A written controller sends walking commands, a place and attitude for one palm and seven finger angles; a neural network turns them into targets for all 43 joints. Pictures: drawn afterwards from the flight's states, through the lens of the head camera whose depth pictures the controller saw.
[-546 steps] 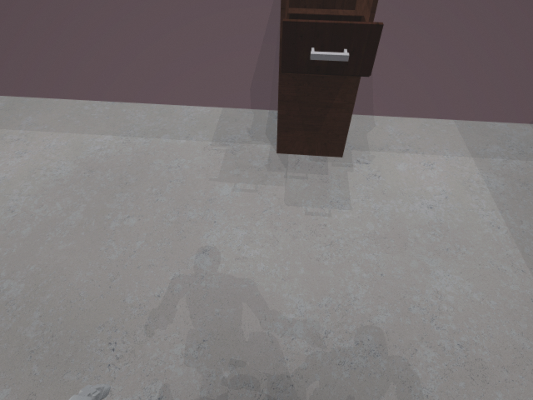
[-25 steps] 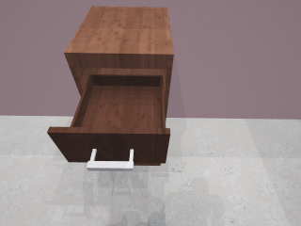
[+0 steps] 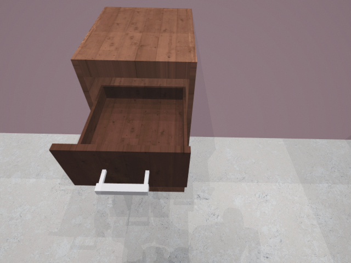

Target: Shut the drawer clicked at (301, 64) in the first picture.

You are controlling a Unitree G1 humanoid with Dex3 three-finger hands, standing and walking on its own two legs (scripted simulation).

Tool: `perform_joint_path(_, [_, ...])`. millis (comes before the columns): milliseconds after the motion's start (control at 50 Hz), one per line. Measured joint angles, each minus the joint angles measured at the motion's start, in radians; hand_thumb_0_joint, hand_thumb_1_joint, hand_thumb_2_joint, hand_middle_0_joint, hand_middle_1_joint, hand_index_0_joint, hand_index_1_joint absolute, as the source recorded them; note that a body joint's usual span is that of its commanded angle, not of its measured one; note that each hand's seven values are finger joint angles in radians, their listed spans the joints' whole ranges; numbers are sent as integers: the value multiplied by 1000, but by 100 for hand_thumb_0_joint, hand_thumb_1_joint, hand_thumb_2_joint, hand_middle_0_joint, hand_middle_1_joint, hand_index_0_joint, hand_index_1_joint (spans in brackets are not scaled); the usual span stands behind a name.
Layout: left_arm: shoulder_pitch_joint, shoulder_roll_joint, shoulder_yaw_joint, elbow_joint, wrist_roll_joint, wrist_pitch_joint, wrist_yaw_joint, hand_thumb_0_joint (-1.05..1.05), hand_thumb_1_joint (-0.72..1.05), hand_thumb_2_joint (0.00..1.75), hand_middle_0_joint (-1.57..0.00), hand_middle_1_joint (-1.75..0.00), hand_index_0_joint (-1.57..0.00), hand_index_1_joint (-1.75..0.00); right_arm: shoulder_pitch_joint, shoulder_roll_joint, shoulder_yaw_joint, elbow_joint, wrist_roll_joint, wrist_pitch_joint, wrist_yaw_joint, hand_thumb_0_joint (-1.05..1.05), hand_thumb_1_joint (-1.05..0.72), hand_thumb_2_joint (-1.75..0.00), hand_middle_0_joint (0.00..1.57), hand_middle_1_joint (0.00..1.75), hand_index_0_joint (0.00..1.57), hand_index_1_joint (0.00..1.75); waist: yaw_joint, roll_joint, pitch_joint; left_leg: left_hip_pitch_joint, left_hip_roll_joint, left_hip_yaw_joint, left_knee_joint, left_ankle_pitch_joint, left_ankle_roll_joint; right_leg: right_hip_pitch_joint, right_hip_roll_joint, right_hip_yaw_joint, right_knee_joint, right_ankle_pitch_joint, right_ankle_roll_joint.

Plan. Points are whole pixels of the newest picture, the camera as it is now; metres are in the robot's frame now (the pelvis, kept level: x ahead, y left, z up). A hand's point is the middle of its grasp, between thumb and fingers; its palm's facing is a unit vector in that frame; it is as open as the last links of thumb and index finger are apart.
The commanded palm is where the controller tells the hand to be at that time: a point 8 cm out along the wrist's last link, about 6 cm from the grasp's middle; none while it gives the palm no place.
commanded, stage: raise the hand and make a fist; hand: left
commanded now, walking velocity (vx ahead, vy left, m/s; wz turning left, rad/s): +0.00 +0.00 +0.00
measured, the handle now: (124, 181) +0.32 +0.16 -0.03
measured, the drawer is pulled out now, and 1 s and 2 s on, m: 0.29 0.29 0.29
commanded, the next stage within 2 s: bring the fist close to the handle in 1.82 s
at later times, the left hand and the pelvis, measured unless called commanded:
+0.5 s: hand out of the picture +0.11 +0.14 -0.02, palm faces +0.13 -0.99 -0.06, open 5.1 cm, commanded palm +0.10 +0.19 -0.01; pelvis -0.05 -0.05 -0.08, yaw +4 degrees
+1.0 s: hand (116, 256) +0.14 +0.12 +0.02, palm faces +0.04 -1.00 -0.02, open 3.2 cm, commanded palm +0.09 +0.18 +0.03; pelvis -0.02 -0.02 -0.06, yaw +3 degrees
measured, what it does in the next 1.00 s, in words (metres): lowers itself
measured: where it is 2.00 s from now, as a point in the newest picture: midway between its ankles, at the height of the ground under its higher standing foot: outside the picture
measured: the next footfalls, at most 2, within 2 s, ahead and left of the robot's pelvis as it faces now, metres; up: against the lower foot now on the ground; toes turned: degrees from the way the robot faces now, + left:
none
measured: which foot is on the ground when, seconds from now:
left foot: down 0.00-1.00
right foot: down 0.00-1.00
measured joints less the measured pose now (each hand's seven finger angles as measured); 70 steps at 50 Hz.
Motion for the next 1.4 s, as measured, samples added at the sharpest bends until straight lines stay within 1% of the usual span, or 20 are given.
perform_joint_path(40, [47,22,-6,-241,-37,-40,35,5,97,90,-22,-32,-22,-32,20,-23,-10,-65,13,-86,-6,2,-93,-90,20,30,20,30,-12,3,-21,-31,-11,-13,29,-4,-1,-31,-14,-13,48,-25,0])
perform_joint_path(100, [3,5,7,-434,-63,-159,15,4,96,90,-25,-35,-25,-35,-9,-76,-29,-162,2,-152,1,2,-92,-90,20,30,20,30,-42,39,-60,-136,-6,-45,134,-31,0,-105,-15,-46,111,-45,-2])
perform_joint_path(140, [-35,-20,26,-490,-85,-285,-43,3,95,90,-27,-38,-27,-38,-52,-97,-44,-226,-8,-168,15,2,-92,-90,20,30,20,30,-46,41,-101,-226,4,-43,210,-55,-6,-194,-9,-44,182,-63,-10])
perform_joint_path(220, [-51,-66,44,-521,-128,-557,-241,2,93,90,-34,-45,-34,-45,-147,-101,-79,-356,-11,-169,56,1,-91,-90,20,30,20,30,-38,3,-158,-406,31,-31,388,-116,-21,-384,8,-30,362,-120,-30])
perform_joint_path(260, [-24,-68,42,-531,-125,-609,-305,1,93,90,-37,-49,-38,-49,-184,-105,-91,-426,-5,-152,64,1,-91,-90,19,30,20,30,-26,-12,-164,-473,40,-36,463,-138,-27,-452,14,-33,444,-150,-40])
perform_joint_path(300, [19,-57,37,-551,-124,-594,-324,1,92,90,-42,-53,-42,-53,-211,-108,-95,-488,3,-130,59,1,-91,-90,19,30,20,30,-10,-23,-161,-526,44,-45,533,-164,-34,-500,16,-39,509,-177,-48])
perform_joint_path(380, [101,-19,49,-608,-129,-543,-283,1,91,90,-50,-62,-50,-62,-224,-107,-85,-564,8,-111,36,1,-91,-90,19,30,19,30,25,-13,-158,-598,50,-81,620,-197,-47,-551,19,-74,577,-210,-63])
perform_joint_path(440, [118,8,79,-663,-147,-568,-267,2,90,90,-56,-68,-56,-68,-214,-92,-56,-564,5,-120,24,1,-91,-90,19,30,19,30,43,6,-160,-635,56,-114,659,-209,-52,-568,25,-105,595,-220,-72])
perform_joint_path(480, [94,17,89,-688,-166,-590,-289,2,90,90,-60,-72,-60,-72,-203,-80,-31,-544,6,-131,21,1,-91,-90,19,30,20,30,47,23,-156,-650,58,-132,674,-212,-56,-572,29,-123,597,-222,-75])
perform_joint_path(520, [51,22,87,-698,-179,-583,-326,2,90,90,-63,-77,-63,-77,-191,-67,-4,-517,9,-135,18,1,-91,-90,19,30,20,30,45,38,-151,-657,60,-142,678,-211,-57,-572,31,-133,593,-220,-76])
perform_joint_path(580, [-6,26,70,-698,-186,-503,-373,2,90,90,-69,-83,-69,-83,-161,-44,21,-484,17,-124,13,1,-91,-90,20,30,20,30,30,55,-142,-641,60,-140,656,-203,-58,-558,32,-130,570,-210,-74])
perform_joint_path(640, [-13,23,64,-701,-181,-410,-369,2,90,90,-75,-90,-75,-90,-121,-25,26,-463,20,-103,7,1,-90,-90,20,30,20,30,7,60,-139,-602,58,-120,608,-191,-55,-530,32,-111,533,-196,-67])
perform_joint_path(680, [8,14,69,-714,-179,-378,-341,2,90,90,-79,-94,-79,-94,-94,-20,18,-454,19,-96,5,1,-90,-90,20,30,20,30,-7,59,-139,-574,57,-105,575,-183,-51,-510,31,-96,507,-188,-61])
perform_joint_path(720, [43,4,77,-736,-175,-379,-308,2,90,90,-83,-98,-83,-98,-71,-23,4,-446,17,-94,5,1,-90,-90,20,30,20,30,-16,55,-139,-549,56,-91,547,-179,-46,-493,30,-83,485,-182,-56])
perform_joint_path(800, [126,-13,71,-798,-164,-428,-265,2,90,90,-91,-107,-91,-107,-48,-50,-26,-441,13,-103,13,1,-90,-90,20,30,20,30,-22,50,-135,-525,51,-80,523,-179,-38,-471,26,-72,462,-179,-47])
perform_joint_path(860, [179,-21,39,-844,-150,-459,-255,2,90,90,-97,-113,-97,-113,-52,-74,-43,-450,12,-110,17,2,-90,-90,20,30,20,30,-19,48,-131,-523,46,-77,526,-186,-30,-467,22,-69,461,-183,-40])
perform_joint_path(940, [219,-23,-10,-898,-126,-469,-241,2,90,90,-105,-122,-105,-122,-79,-90,-54,-477,12,-110,19,2,-91,-90,20,30,20,30,-12,45,-128,-523,41,-75,537,-196,-21,-464,17,-67,466,-190,-32])
perform_joint_path(1060, [244,-31,-54,-976,-98,-439,-203,2,90,90,-117,-135,-117,-135,-124,-72,-40,-541,13,-87,28,1,-91,-90,19,30,20,30,3,46,-139,-508,36,-75,541,-207,-12,-444,12,-66,463,-196,-23])
perform_joint_path(1240, [277,-41,-118,-1081,-56,-348,-178,2,90,90,-133,-153,-133,-153,-136,-35,17,-614,13,-41,46,1,-91,-90,20,30,20,30,23,61,-149,-463,30,-76,526,-210,-5,-395,8,-68,439,-195,-14])
perform_joint_path(1400, [290,-32,-123,-1142,-56,-304,-159,2,90,90,-139,-159,-139,-159,-96,-41,35,-617,17,-30,47,1,-90,-90,20,30,20,30,24,71,-143,-435,30,-77,510,-206,-5,-365,8,-69,422,-191,-14])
